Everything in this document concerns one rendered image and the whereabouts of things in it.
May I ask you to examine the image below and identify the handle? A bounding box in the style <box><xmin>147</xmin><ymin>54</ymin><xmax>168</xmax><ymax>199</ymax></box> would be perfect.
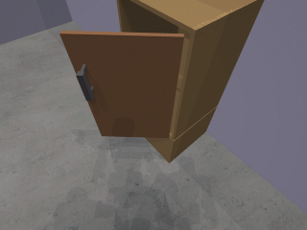
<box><xmin>76</xmin><ymin>64</ymin><xmax>94</xmax><ymax>101</ymax></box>

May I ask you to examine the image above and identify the cupboard door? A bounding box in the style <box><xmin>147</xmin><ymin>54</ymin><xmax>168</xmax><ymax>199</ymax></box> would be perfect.
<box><xmin>59</xmin><ymin>31</ymin><xmax>184</xmax><ymax>138</ymax></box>

